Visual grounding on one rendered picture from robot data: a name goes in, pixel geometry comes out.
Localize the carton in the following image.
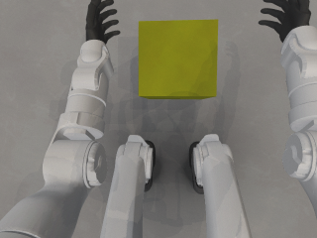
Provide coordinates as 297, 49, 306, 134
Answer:
138, 19, 219, 99

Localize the left robot upper arm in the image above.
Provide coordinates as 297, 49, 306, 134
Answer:
0, 140, 108, 238

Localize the left robot hand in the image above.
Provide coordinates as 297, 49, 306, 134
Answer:
85, 0, 121, 45

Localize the robot left thigh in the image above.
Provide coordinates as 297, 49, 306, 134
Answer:
100, 141, 153, 238

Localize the right robot forearm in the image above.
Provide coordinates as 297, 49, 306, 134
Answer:
279, 25, 317, 132

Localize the left robot forearm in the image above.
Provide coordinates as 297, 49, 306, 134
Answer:
43, 40, 114, 179

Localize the left robot foot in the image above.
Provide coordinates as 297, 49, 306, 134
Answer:
144, 140, 156, 192

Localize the right robot upper arm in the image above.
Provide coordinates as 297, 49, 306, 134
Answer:
282, 130, 317, 219

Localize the right robot hand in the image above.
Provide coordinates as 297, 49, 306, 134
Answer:
259, 0, 311, 42

